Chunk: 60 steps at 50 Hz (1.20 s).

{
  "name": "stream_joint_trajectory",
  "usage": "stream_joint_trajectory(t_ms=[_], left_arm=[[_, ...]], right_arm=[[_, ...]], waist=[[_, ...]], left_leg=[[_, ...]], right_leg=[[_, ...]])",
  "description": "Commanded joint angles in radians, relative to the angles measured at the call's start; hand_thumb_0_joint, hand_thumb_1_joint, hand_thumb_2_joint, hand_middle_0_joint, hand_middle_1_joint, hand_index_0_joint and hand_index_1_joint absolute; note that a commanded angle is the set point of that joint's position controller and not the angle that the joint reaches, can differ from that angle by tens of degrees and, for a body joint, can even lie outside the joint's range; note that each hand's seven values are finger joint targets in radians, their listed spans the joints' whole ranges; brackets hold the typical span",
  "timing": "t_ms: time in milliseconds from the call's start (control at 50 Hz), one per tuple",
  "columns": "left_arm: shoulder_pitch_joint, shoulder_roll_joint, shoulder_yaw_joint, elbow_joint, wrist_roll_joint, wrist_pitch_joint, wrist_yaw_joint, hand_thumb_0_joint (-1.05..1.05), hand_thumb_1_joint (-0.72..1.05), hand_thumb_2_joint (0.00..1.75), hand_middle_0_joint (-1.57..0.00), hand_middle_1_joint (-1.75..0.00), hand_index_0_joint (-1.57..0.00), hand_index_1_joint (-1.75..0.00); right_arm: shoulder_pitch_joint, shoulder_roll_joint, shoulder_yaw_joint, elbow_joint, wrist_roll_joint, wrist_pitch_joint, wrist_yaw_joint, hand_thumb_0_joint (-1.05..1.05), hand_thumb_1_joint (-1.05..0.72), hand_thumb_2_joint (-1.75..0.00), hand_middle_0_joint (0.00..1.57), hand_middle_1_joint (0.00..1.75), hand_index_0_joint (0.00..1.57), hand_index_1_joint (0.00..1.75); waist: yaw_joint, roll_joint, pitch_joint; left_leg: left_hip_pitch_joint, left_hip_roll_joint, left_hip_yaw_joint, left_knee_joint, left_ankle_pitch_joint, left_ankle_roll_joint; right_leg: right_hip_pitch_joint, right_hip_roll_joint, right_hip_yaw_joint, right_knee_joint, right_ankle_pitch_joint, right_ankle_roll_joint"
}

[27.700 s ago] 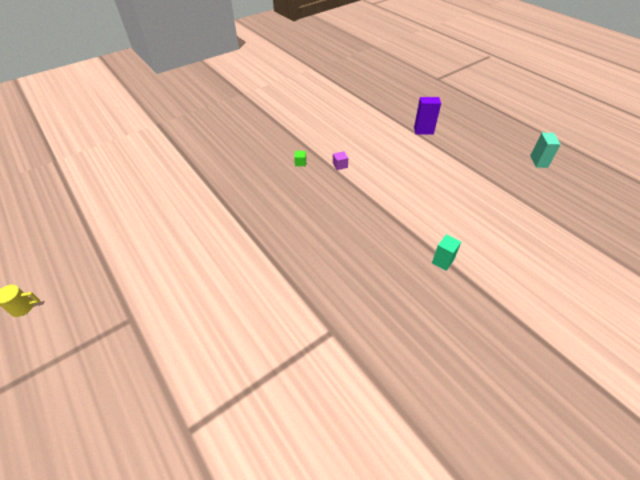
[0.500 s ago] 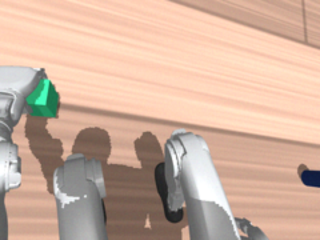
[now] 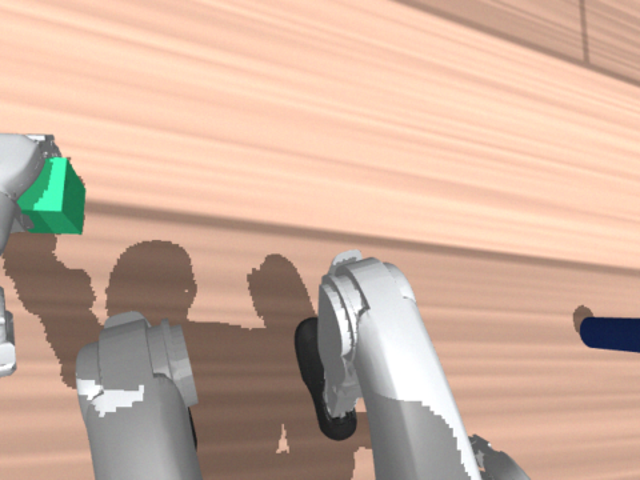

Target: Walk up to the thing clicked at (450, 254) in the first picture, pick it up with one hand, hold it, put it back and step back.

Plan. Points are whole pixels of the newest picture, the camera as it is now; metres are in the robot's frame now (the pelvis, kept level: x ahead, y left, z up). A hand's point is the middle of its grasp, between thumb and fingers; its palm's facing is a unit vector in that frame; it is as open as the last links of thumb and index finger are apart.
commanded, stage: rest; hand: left
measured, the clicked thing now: (47, 197) +0.49 +0.24 -0.26
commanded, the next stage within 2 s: open in 0.24 s
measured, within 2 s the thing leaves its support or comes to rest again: neither
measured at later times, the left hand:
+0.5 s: hand (10, 192) +0.48 +0.26 -0.21, palm faces -0.48 -0.01 -0.88, open 10.0 cm
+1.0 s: hand (10, 198) +0.48 +0.27 -0.22, palm faces -0.49 -0.02 -0.87, open 10.8 cm
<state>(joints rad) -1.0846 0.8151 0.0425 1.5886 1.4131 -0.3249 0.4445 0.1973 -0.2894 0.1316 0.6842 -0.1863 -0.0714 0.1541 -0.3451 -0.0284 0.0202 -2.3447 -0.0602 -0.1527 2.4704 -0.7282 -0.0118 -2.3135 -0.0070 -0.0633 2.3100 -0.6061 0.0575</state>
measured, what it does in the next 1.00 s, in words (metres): stands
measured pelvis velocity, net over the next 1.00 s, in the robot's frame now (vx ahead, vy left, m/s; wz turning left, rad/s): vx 0.00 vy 0.00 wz -0.04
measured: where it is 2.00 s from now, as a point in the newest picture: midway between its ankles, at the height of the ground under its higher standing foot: (259, 437)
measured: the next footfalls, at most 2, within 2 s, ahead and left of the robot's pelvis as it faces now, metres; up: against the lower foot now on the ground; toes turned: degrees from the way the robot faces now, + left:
none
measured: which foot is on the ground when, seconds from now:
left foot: down 0.00-1.00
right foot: down 0.00-1.00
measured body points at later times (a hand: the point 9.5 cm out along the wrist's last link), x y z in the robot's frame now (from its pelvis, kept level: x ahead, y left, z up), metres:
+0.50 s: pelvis +0.00 +0.00 -0.01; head +0.26 +0.10 +0.35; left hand +0.50 +0.26 -0.16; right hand +0.02 -0.26 -0.08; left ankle +0.06 +0.12 -0.29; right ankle +0.12 -0.13 -0.28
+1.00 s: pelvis +0.00 +0.00 -0.01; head +0.26 +0.10 +0.34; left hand +0.50 +0.26 -0.17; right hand +0.02 -0.27 -0.07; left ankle +0.06 +0.12 -0.29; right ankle +0.12 -0.13 -0.28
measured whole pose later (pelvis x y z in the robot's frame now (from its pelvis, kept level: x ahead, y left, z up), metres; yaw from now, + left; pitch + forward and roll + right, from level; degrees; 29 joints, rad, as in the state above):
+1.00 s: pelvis +0.00 +0.00 -0.01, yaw -2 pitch +32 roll -13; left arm -1.09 0.88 0.05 1.62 1.42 -0.30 0.48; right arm 0.19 -0.32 0.18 0.64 -0.22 -0.11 0.18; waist -0.37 -0.05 0.06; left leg -2.35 -0.06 -0.19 2.51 -0.73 -0.01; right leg -2.30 0.00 -0.09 2.32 -0.60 0.06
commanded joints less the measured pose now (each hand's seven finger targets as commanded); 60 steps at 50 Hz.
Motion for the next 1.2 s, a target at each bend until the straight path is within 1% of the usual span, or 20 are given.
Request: stream_joint_trajectory(t_ms=[0,40,80,120,220,320,440,500,520,540,600,740,800,860,920,980,1000,1080,1120,1180], left_arm=[[-0.327,0.188,0.012,-0.083,-0.003,0.003,0.075,0.0,0.58,0.73,-0.89,-0.7,-0.92,-0.67],[-0.335,0.176,-0.005,-0.053,-0.005,0.004,0.077,0.0,0.58,0.72,-0.91,-0.67,-0.93,-0.65],[-0.319,0.224,0.014,-0.077,0.004,0.005,0.09,0.0,0.53,0.68,-0.87,-0.66,-0.89,-0.63],[-0.308,0.173,-0.008,-0.005,0.009,0.014,0.095,0.0,0.53,0.7,-0.85,-0.68,-0.88,-0.65],[-0.33,0.201,-0.014,0.004,0.004,0.017,0.094,0.0,0.49,0.67,-0.83,-0.66,-0.86,-0.63],[-0.339,0.182,-0.032,0.045,0.005,0.026,0.092,0.0,0.48,0.68,-0.83,-0.65,-0.86,-0.63],[-0.339,0.203,-0.023,0.003,0.003,0.026,0.092,0.0,0.1,0.72,-0.54,-0.72,-0.56,-0.7],[-0.34,0.188,-0.027,0.016,0.008,0.031,0.085,0.0,0.09,0.77,-0.54,-0.75,-0.56,-0.73],[-0.334,0.204,-0.02,-0.005,0.001,0.032,0.089,0.0,0.08,0.8,-0.54,-0.75,-0.55,-0.74],[-0.327,0.194,-0.02,0.025,0.004,0.037,0.084,0.0,0.07,0.79,-0.52,-0.76,-0.54,-0.75],[-0.333,0.236,-0.003,-0.04,0.002,0.035,0.087,0.0,0.02,0.8,-0.48,-0.78,-0.5,-0.76],[-0.308,0.231,0.015,-0.027,-0.005,0.028,0.073,0.0,0.0,0.85,-0.46,-0.82,-0.47,-0.81],[-0.305,0.251,0.019,-0.101,-0.004,0.021,0.078,0.0,-0.04,0.84,-0.43,-0.82,-0.44,-0.81],[-0.288,0.192,-0.006,-0.015,-0.006,0.025,0.069,0.0,-0.04,0.86,-0.42,-0.85,-0.43,-0.83],[-0.31,0.277,0.037,-0.126,-0.011,0.018,0.072,0.0,-0.08,0.84,-0.38,-0.83,-0.4,-0.82],[-0.287,0.207,0.0,-0.066,-0.002,0.024,0.069,0.0,-0.07,0.87,-0.4,-0.86,-0.41,-0.84],[-0.294,0.23,0.015,-0.061,-0.006,0.024,0.071,0.0,-0.06,0.87,-0.4,-0.87,-0.41,-0.85],[-0.311,0.26,0.019,-0.141,-0.007,0.025,0.073,0.0,-0.1,0.84,-0.38,-0.83,-0.39,-0.82],[-0.277,0.219,0.013,-0.079,-0.007,0.03,0.073,0.0,-0.07,0.87,-0.39,-0.85,-0.4,-0.84],[-0.276,0.241,0.031,-0.088,-0.009,0.034,0.073,0.0,-0.07,0.85,-0.38,-0.85,-0.4,-0.83]], right_arm=[[0.231,-0.286,-0.083,0.008,-0.009,-0.001,0.0,0.0,-0.91,-0.9,0.2,0.3,0.2,0.3],[0.22,-0.288,-0.074,0.018,-0.011,-0.011,0.002,0.0,-0.91,-0.9,0.2,0.3,0.2,0.3],[0.219,-0.294,-0.073,0.009,-0.006,-0.012,-0.001,0.0,-0.91,-0.9,0.2,0.3,0.2,0.3],[0.219,-0.295,-0.073,0.006,-0.014,-0.019,0.003,0.0,-0.9,-0.9,0.2,0.3,0.2,0.3],[0.201,-0.3,-0.063,0.013,-0.015,-0.029,0.004,0.0,-0.91,-0.9,0.2,0.3,0.2,0.3],[0.198,-0.309,-0.05,0.009,-0.02,-0.039,0.002,0.0,-0.91,-0.9,0.2,0.3,0.2,0.3],[0.195,-0.315,-0.05,-0.008,-0.017,-0.038,-0.003,0.0,-0.9,-0.9,0.2,0.3,0.2,0.3],[0.202,-0.316,-0.046,-0.013,-0.027,-0.039,0.006,0.0,-0.9,-0.9,0.2,0.3,0.2,0.3],[0.197,-0.319,-0.052,-0.012,-0.021,-0.037,0.003,0.0,-0.9,-0.9,0.2,0.3,0.2,0.3],[0.198,-0.326,-0.05,-0.018,-0.024,-0.039,0.006,0.0,-0.9,-0.9,0.2,0.3,0.2,0.3],[0.204,-0.327,-0.052,-0.021,-0.023,-0.034,0.002,0.0,-0.9,-0.9,0.2,0.3,0.2,0.3],[0.206,-0.339,-0.045,-0.032,-0.036,-0.04,0.015,0.0,-0.9,-0.9,0.2,0.3,0.2,0.3],[0.214,-0.336,-0.055,-0.035,-0.029,-0.033,0.012,0.0,-0.9,-0.9,0.2,0.3,0.2,0.3],[0.208,-0.339,-0.053,-0.037,-0.035,-0.038,0.021,0.0,-0.9,-0.9,0.2,0.3,0.2,0.3],[0.219,-0.347,-0.059,-0.036,-0.027,-0.031,0.015,0.0,-0.89,-0.9,0.2,0.3,0.2,0.3],[0.206,-0.336,-0.054,-0.041,-0.032,-0.034,0.024,0.0,-0.9,-0.9,0.2,0.3,0.2,0.3],[0.207,-0.341,-0.054,-0.039,-0.032,-0.034,0.025,0.0,-0.9,-0.9,0.2,0.3,0.2,0.3],[0.204,-0.34,-0.058,-0.042,-0.024,-0.033,0.02,0.0,-0.9,-0.9,0.2,0.3,0.2,0.3],[0.213,-0.34,-0.058,-0.043,-0.03,-0.036,0.023,0.0,-0.9,-0.9,0.2,0.3,0.2,0.3],[0.223,-0.348,-0.065,-0.039,-0.024,-0.031,0.023,0.0,-0.89,-0.9,0.2,0.3,0.2,0.3]], waist=[[-0.062,0.368,-0.664],[-0.073,0.335,-0.596],[-0.038,0.381,-0.635],[-0.068,0.354,-0.596],[-0.061,0.33,-0.595],[-0.089,0.309,-0.54],[-0.068,0.342,-0.582],[-0.086,0.362,-0.574],[-0.064,0.379,-0.6],[-0.084,0.366,-0.564],[-0.058,0.414,-0.623],[-0.089,0.366,-0.542],[-0.051,0.428,-0.633],[-0.094,0.36,-0.544],[-0.051,0.41,-0.643],[-0.075,0.416,-0.583],[-0.081,0.398,-0.572],[-0.043,0.438,-0.63],[-0.077,0.403,-0.59],[-0.073,0.404,-0.61]], left_leg=[[0.482,0.016,0.091,-0.255,0.247,0.029],[0.431,0.015,0.089,-0.248,0.201,0.039],[0.459,0.015,0.085,-0.272,0.218,0.033],[0.464,0.018,0.077,-0.269,0.199,0.03],[0.417,0.014,0.078,-0.259,0.164,0.042],[0.389,0.014,0.078,-0.253,0.139,0.045],[0.44,0.017,0.061,-0.271,0.166,0.032],[0.451,0.02,0.058,-0.262,0.182,0.027],[0.475,0.021,0.052,-0.27,0.189,0.023],[0.464,0.022,0.048,-0.257,0.191,0.021],[0.494,0.021,0.056,-0.26,0.229,0.017],[0.445,0.022,0.062,-0.232,0.212,0.022],[0.499,0.021,0.059,-0.252,0.24,0.014],[0.458,0.022,0.051,-0.237,0.204,0.02],[0.505,0.022,0.051,-0.252,0.248,0.017],[0.504,0.025,0.046,-0.249,0.236,0.01],[0.481,0.024,0.049,-0.245,0.223,0.016],[0.494,0.02,0.064,-0.247,0.233,0.016],[0.493,0.023,0.058,-0.24,0.246,0.016],[0.5,0.024,0.05,-0.244,0.268,0.014]], right_leg=[[0.381,0.03,-0.124,-0.175,0.19,-0.089],[0.359,0.036,-0.126,-0.185,0.16,-0.085],[0.375,0.034,-0.125,-0.179,0.169,-0.089],[0.334,0.033,-0.135,-0.173,0.151,-0.088],[0.36,0.038,-0.133,-0.175,0.132,-0.083],[0.336,0.039,-0.139,-0.178,0.114,-0.08],[0.344,0.038,-0.142,-0.174,0.131,-0.087],[0.335,0.034,-0.146,-0.16,0.146,-0.087],[0.335,0.035,-0.144,-0.159,0.152,-0.091],[0.313,0.031,-0.148,-0.153,0.149,-0.092],[0.348,0.033,-0.144,-0.156,0.178,-0.096],[0.35,0.035,-0.155,-0.176,0.164,-0.093],[0.378,0.036,-0.152,-0.164,0.183,-0.098],[0.327,0.036,-0.161,-0.165,0.164,-0.093],[0.384,0.035,-0.155,-0.167,0.19,-0.094],[0.336,0.036,-0.159,-0.155,0.18,-0.098],[0.343,0.038,-0.161,-0.164,0.174,-0.094],[0.371,0.037,-0.149,-0.171,0.179,-0.101],[0.353,0.038,-0.158,-0.166,0.191,-0.096],[0.358,0.037,-0.16,-0.16,0.208,-0.097]])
